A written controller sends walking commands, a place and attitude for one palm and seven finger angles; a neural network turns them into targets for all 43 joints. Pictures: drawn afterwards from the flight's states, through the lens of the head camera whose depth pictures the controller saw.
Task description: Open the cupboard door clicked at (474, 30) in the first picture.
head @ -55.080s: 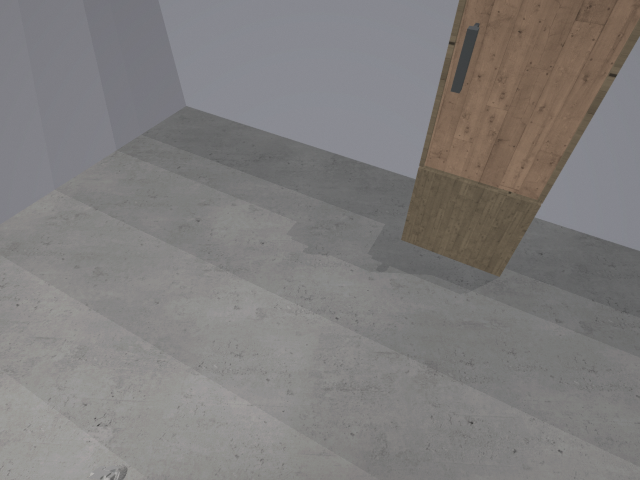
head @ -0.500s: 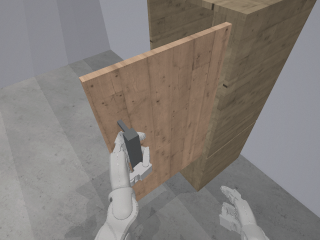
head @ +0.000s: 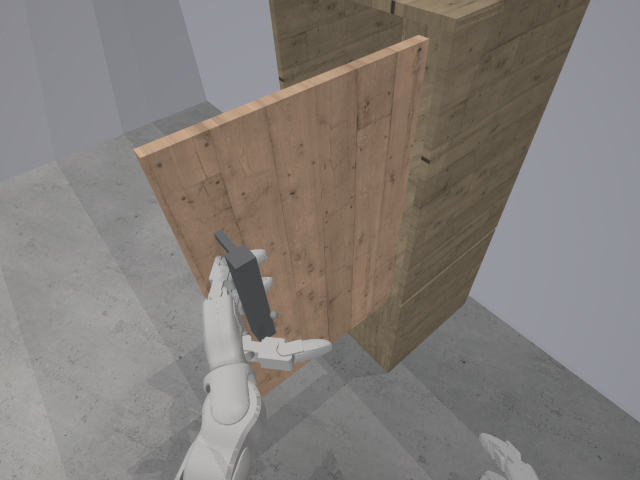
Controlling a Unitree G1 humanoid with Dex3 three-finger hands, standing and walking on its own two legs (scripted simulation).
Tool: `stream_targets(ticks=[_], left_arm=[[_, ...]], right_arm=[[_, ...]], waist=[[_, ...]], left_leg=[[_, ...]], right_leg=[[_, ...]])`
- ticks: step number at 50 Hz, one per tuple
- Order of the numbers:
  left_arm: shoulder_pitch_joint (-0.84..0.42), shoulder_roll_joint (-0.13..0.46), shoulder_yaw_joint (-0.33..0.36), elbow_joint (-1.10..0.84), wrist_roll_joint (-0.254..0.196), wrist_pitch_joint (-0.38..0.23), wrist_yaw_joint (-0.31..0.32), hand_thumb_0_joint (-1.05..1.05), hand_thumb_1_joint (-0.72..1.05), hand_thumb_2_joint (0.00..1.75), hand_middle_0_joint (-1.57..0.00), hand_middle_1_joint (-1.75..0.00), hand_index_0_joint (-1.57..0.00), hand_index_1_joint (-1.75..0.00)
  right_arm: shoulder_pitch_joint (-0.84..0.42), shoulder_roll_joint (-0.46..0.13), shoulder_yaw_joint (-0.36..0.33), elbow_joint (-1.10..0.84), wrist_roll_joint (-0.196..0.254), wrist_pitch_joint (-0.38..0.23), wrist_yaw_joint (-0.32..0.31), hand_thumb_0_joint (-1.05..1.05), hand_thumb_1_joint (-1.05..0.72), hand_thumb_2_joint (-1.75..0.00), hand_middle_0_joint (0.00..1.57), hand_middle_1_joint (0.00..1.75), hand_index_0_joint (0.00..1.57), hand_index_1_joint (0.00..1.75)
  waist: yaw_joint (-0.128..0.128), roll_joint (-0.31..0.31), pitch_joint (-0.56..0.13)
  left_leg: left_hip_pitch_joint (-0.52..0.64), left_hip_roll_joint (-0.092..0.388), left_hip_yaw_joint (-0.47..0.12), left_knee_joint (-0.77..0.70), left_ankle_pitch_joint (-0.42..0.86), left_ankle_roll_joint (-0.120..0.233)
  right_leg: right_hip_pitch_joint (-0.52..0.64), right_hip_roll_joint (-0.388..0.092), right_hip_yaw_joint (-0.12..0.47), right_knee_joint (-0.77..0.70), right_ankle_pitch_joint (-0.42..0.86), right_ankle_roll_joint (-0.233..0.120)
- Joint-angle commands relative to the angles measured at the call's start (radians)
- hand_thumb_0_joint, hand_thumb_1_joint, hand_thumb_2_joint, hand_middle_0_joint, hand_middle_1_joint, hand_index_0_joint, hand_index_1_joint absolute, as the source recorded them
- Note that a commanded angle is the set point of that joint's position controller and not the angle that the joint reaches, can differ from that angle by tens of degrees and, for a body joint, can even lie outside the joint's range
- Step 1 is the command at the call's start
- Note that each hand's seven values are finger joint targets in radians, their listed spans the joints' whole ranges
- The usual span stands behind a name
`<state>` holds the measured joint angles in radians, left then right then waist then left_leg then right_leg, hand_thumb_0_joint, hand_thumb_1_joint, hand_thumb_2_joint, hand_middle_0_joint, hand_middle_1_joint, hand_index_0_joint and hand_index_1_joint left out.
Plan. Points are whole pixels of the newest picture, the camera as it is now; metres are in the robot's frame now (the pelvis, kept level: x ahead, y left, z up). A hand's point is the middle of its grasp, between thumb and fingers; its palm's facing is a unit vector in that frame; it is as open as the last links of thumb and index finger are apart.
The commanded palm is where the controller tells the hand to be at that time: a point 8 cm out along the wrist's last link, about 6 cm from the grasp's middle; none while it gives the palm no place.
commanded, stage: open thumb and fingers to let go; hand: left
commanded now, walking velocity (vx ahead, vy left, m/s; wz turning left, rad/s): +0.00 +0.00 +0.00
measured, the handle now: (244, 287) +0.34 +0.11 +0.08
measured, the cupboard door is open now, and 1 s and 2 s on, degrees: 89 90 90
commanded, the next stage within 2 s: slide the hand sideways off the handle in 0.24 s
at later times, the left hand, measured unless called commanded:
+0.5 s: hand (259, 337) +0.27 +0.08 +0.07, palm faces -0.17 -0.98 -0.11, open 15.9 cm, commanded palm +0.26 +0.12 +0.07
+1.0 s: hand (233, 363) +0.24 +0.11 +0.07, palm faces -0.19 -0.98 -0.02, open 16.3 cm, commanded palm +0.22 +0.17 +0.07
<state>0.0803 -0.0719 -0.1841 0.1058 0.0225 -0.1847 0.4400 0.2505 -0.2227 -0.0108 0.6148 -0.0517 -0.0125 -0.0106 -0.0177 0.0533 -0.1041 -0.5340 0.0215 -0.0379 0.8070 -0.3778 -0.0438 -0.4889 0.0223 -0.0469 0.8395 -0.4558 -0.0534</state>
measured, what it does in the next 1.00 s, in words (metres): stands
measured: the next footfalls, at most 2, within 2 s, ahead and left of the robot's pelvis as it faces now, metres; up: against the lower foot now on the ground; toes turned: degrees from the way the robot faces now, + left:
none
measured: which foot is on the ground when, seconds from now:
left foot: down 0.00-1.00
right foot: down 0.00-1.00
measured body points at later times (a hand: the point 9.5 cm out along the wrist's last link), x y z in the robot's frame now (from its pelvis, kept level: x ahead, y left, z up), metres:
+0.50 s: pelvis -0.01 +0.03 -0.01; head +0.01 +0.01 +0.44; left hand +0.27 +0.14 +0.08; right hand +0.17 -0.18 -0.10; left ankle +0.02 +0.15 -0.70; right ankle -0.02 -0.08 -0.70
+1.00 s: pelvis +0.00 +0.03 -0.01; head +0.02 +0.02 +0.44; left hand +0.24 +0.16 +0.08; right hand +0.17 -0.19 -0.09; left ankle +0.02 +0.15 -0.70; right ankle -0.02 -0.08 -0.70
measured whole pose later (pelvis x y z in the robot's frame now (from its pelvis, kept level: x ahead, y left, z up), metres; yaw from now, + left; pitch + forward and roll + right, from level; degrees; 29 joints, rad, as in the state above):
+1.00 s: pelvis +0.00 +0.03 -0.01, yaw -1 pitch +6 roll +0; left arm 0.31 0.13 -0.15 -0.14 -0.11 -0.18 -0.06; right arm 0.26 -0.22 0.04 0.48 0.01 -0.09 -0.01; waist -0.01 0.05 -0.09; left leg -0.57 0.01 0.00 0.88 -0.43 0.00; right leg -0.51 0.01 -0.01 0.88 -0.48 -0.01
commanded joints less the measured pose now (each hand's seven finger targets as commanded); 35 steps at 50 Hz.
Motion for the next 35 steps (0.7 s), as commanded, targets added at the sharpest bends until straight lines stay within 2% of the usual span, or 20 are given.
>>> stream_targets(ticks=[1,2,4,6,11,13,14,17,18,19,20,21,22,24,26,28,30,31,34,35], left_arm=[[-0.23,0.003,0.012,-0.221,0.033,-0.08,0.012,0.0,-0.5,0.3,-0.23,-0.8,-0.23,-0.8],[-0.217,-0.02,-0.004,-0.212,0.032,-0.078,0.012,0.0,-0.5,0.3,-0.22,-0.75,-0.22,-0.75],[-0.262,-0.009,0.008,-0.214,0.03,-0.079,0.016,0.0,-0.5,0.3,-0.21,-0.65,-0.21,-0.65],[-0.248,-0.009,0.009,-0.2,0.03,-0.075,0.015,0.0,-0.5,0.3,-0.19,-0.55,-0.19,-0.55],[-0.234,-0.027,0.0,-0.209,0.032,-0.063,0.027,0.0,-0.5,0.3,-0.15,-0.3,-0.15,-0.3],[-0.281,-0.058,-0.02,-0.203,0.026,-0.055,0.036,0.0,-0.5,0.3,-0.15,-0.3,-0.15,-0.3],[-0.281,-0.066,-0.027,-0.206,0.031,-0.052,0.042,0.0,-0.5,0.3,-0.15,-0.3,-0.15,-0.3],[-0.315,-0.088,-0.052,-0.194,0.049,-0.034,0.063,0.0,-0.5,0.3,-0.15,-0.3,-0.15,-0.3],[-0.309,0.025,-0.223,-0.163,0.147,-0.073,-0.145,0.0,-0.5,0.3,-0.15,-0.3,-0.15,-0.3],[-0.346,0.091,-0.149,-0.238,0.109,-0.114,-0.258,0.0,-0.5,0.3,-0.15,-0.3,-0.15,-0.3],[-0.338,0.115,-0.15,-0.263,0.09,-0.134,-0.347,0.0,-0.5,0.3,-0.15,-0.3,-0.15,-0.3],[-0.351,0.112,-0.166,-0.28,0.055,-0.141,-0.424,0.0,-0.5,0.3,-0.15,-0.3,-0.15,-0.3],[-0.334,0.103,-0.177,-0.262,0.008,-0.136,-0.501,0.0,-0.5,0.3,-0.15,-0.3,-0.15,-0.3],[-0.294,0.083,-0.14,-0.234,-0.098,-0.098,-0.575,0.0,-0.5,0.3,-0.15,-0.3,-0.15,-0.3],[-0.296,0.053,-0.105,-0.226,-0.163,-0.062,-0.565,0.0,-0.5,0.3,-0.15,-0.3,-0.15,-0.3],[-0.261,0.089,-0.037,-0.219,-0.175,-0.039,-0.523,0.0,-0.5,0.3,-0.15,-0.3,-0.15,-0.3],[-0.235,0.101,-0.018,-0.245,-0.151,-0.035,-0.484,0.0,-0.5,0.3,-0.15,-0.3,-0.15,-0.3],[-0.204,0.136,0.004,-0.264,-0.133,-0.041,-0.466,0.0,-0.5,0.3,-0.15,-0.3,-0.15,-0.3],[-0.173,0.124,-0.019,-0.307,-0.097,-0.054,-0.446,0.0,-0.5,0.3,-0.15,-0.3,-0.15,-0.3],[-0.14,0.143,0.0,-0.319,-0.095,-0.057,-0.445,0.0,-0.5,0.3,-0.15,-0.3,-0.15,-0.3]], right_arm=[[-0.132,-0.053,-0.014,-0.165,-0.004,-0.059,-0.005,0.0,-0.9,-0.9,0.2,0.3,0.2,0.3],[-0.142,-0.05,-0.011,-0.169,-0.005,-0.058,-0.004,0.0,-0.9,-0.9,0.2,0.3,0.2,0.3],[-0.144,-0.049,-0.009,-0.166,-0.004,-0.056,-0.005,0.0,-0.9,-0.9,0.2,0.3,0.2,0.3],[-0.141,-0.05,-0.009,-0.166,-0.004,-0.053,-0.006,0.0,-0.9,-0.9,0.2,0.3,0.2,0.3],[-0.153,-0.045,-0.004,-0.175,-0.002,-0.043,-0.003,0.0,-0.9,-0.9,0.2,0.3,0.2,0.3],[-0.16,-0.044,0.001,-0.174,-0.002,-0.04,-0.001,0.0,-0.9,-0.9,0.2,0.3,0.2,0.3],[-0.166,-0.043,-0.001,-0.176,-0.002,-0.039,0.0,0.0,-0.9,-0.9,0.2,0.3,0.2,0.3],[-0.166,-0.044,-0.001,-0.177,-0.004,-0.034,0.004,0.0,-0.9,-0.9,0.2,0.3,0.2,0.3],[-0.101,-0.083,0.002,-0.145,0.003,-0.029,0.01,0.0,-0.9,-0.9,0.2,0.3,0.2,0.3],[-0.093,-0.079,-0.006,-0.183,0.012,-0.032,0.001,0.0,-0.9,-0.9,0.2,0.3,0.2,0.3],[-0.103,-0.078,-0.004,-0.197,0.019,-0.037,-0.008,0.0,-0.9,-0.9,0.2,0.3,0.2,0.3],[-0.095,-0.081,-0.001,-0.208,0.03,-0.042,-0.013,0.0,-0.9,-0.9,0.2,0.3,0.2,0.3],[-0.099,-0.079,0.006,-0.218,0.039,-0.054,-0.017,0.0,-0.9,-0.9,0.2,0.3,0.2,0.3],[-0.112,-0.078,0.017,-0.243,0.06,-0.07,-0.025,0.0,-0.9,-0.9,0.2,0.3,0.2,0.3],[-0.131,-0.081,0.024,-0.251,0.07,-0.092,-0.026,0.0,-0.9,-0.9,0.2,0.3,0.2,0.3],[-0.126,-0.088,0.021,-0.247,0.069,-0.102,-0.024,0.0,-0.9,-0.9,0.2,0.3,0.2,0.3],[-0.119,-0.088,0.018,-0.255,0.064,-0.107,-0.015,0.0,-0.9,-0.9,0.2,0.3,0.2,0.3],[-0.115,-0.092,0.016,-0.258,0.062,-0.107,-0.011,0.0,-0.9,-0.9,0.2,0.3,0.2,0.3],[-0.105,-0.083,0.014,-0.267,0.058,-0.11,0.001,0.0,-0.9,-0.9,0.2,0.3,0.2,0.3],[-0.101,-0.085,0.011,-0.27,0.057,-0.11,0.002,0.0,-0.9,-0.9,0.2,0.3,0.2,0.3]], waist=[[0.013,-0.169,-0.154],[0.016,-0.143,-0.149],[0.013,-0.139,-0.158],[0.016,-0.149,-0.161],[0.023,-0.114,-0.159],[0.007,-0.129,-0.133],[0.012,-0.103,-0.146],[0.005,-0.109,-0.156],[-0.08,-0.162,-0.105],[-0.042,-0.12,-0.184],[-0.031,-0.075,-0.225],[-0.041,-0.023,-0.227],[-0.046,-0.037,-0.222],[-0.036,-0.069,-0.166],[-0.022,-0.085,-0.132],[-0.006,-0.115,-0.121],[0.007,-0.117,-0.137],[0.018,-0.105,-0.151],[0.01,-0.089,-0.153],[0.017,-0.093,-0.157]], left_leg=[[0.092,-0.039,0.038,-0.048,0.142,0.06],[0.097,-0.039,0.043,-0.05,0.139,0.059],[0.101,-0.039,0.043,-0.052,0.134,0.06],[0.106,-0.037,0.041,-0.054,0.142,0.06],[0.122,-0.032,0.039,-0.06,0.159,0.056],[0.118,-0.028,0.032,-0.062,0.148,0.054],[0.123,-0.027,0.032,-0.059,0.149,0.053],[0.121,-0.023,0.021,-0.058,0.151,0.051],[0.151,-0.027,0.02,-0.048,0.178,0.069],[0.148,-0.032,0.02,-0.042,0.193,0.075],[0.173,-0.034,0.025,-0.038,0.197,0.076],[0.195,-0.033,0.021,-0.041,0.206,0.075],[0.198,-0.035,0.015,-0.04,0.2,0.077],[0.174,-0.031,-0.001,-0.067,0.145,0.071],[0.157,-0.03,-0.012,-0.089,0.089,0.063],[0.141,-0.029,-0.012,-0.098,0.066,0.059],[0.138,-0.028,-0.009,-0.103,0.072,0.057],[0.141,-0.028,-0.005,-0.101,0.094,0.057],[0.145,-0.023,0.001,-0.092,0.108,0.057],[0.142,-0.023,0.007,-0.089,0.12,0.057]], right_leg=[[0.051,-0.05,0.074,-0.217,0.284,0.053],[0.041,-0.049,0.069,-0.213,0.277,0.052],[0.034,-0.043,0.061,-0.207,0.258,0.049],[0.04,-0.038,0.054,-0.206,0.259,0.046],[0.03,-0.026,0.029,-0.184,0.264,0.036],[0.004,-0.023,0.014,-0.176,0.24,0.037],[-0.004,-0.019,0.011,-0.167,0.231,0.033],[-0.021,-0.014,-0.004,-0.147,0.22,0.03],[-0.065,-0.015,0.027,-0.135,0.302,0.031],[-0.031,-0.022,0.027,-0.116,0.339,0.026],[-0.015,-0.024,0.033,-0.108,0.351,0.024],[-0.022,-0.023,0.029,-0.101,0.347,0.019],[-0.025,-0.02,0.023,-0.101,0.344,0.022],[-0.03,-0.008,0.001,-0.119,0.277,0.025],[-0.043,-0.003,-0.015,-0.134,0.196,0.028],[-0.049,-0.003,-0.022,-0.139,0.162,0.032],[-0.039,-0.005,-0.022,-0.13,0.156,0.03],[-0.023,-0.006,-0.018,-0.124,0.17,0.026],[-0.039,-0.006,-0.017,-0.111,0.184,0.026],[-0.026,-0.005,-0.014,-0.111,0.199,0.026]])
